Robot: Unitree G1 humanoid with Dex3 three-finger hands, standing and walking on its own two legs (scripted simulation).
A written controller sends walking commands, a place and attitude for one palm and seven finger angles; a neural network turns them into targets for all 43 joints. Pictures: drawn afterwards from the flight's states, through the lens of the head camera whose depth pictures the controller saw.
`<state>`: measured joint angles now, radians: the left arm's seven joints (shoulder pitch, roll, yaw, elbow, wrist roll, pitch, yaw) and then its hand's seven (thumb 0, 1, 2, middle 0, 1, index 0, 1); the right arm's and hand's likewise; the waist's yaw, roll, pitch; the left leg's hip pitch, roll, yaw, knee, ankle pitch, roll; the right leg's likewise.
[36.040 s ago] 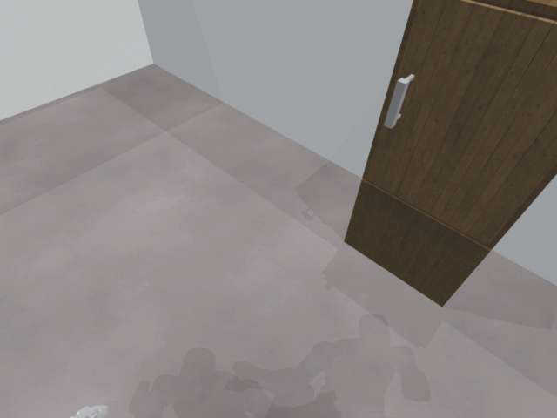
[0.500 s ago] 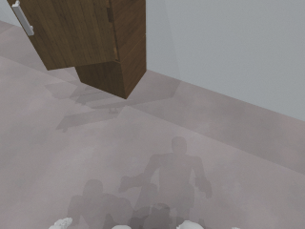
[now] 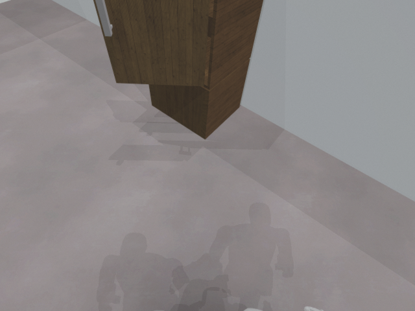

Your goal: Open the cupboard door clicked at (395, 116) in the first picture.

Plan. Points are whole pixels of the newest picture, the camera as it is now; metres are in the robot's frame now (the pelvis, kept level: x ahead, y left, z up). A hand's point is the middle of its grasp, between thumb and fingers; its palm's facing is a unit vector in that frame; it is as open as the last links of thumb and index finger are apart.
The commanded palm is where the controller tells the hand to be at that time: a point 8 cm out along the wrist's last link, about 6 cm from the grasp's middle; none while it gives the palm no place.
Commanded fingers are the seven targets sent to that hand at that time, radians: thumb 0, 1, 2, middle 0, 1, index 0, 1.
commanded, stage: take the last steps up to it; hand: left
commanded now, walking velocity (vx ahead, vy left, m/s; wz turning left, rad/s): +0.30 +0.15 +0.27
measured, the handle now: (105, 14) +1.05 +0.47 +0.00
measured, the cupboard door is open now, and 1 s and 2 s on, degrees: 39 39 39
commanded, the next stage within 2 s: come to a stop and stand still in 1.38 s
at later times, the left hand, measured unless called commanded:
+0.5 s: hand out of the picture +0.02 +0.18 -0.16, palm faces +0.22 -0.96 -0.19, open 7.4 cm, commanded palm none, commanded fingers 0.00 0.90 0.90 -0.20 -0.30 -0.20 -0.30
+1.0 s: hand (106, 204) +0.36 +0.29 -0.15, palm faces +0.14 -0.96 -0.23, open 7.4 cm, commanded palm none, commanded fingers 0.00 0.90 0.90 -0.20 -0.30 -0.20 -0.30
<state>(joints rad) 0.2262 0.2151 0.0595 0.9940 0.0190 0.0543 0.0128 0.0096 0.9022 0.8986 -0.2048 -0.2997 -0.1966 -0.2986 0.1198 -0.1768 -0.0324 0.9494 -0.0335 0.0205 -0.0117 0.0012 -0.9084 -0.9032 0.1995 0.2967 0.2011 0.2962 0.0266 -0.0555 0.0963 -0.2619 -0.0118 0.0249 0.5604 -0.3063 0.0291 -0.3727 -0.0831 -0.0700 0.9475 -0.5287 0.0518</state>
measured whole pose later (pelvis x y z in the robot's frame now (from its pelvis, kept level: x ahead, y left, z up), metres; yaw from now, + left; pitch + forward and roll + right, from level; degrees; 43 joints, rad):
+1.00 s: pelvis +0.26 +0.09 -0.01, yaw +6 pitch -1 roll +2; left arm 0.15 0.17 0.06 0.94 0.03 -0.05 -0.02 0.00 0.91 0.90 -0.20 -0.30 -0.19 -0.30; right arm 0.34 -0.20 -0.05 1.08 -0.03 -0.01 0.01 0.00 -0.92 -0.90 0.20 0.30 0.20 0.30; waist 0.00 0.01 0.04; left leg -0.18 0.00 0.16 0.63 -0.42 0.03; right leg -0.35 -0.08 -0.12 0.61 -0.24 -0.03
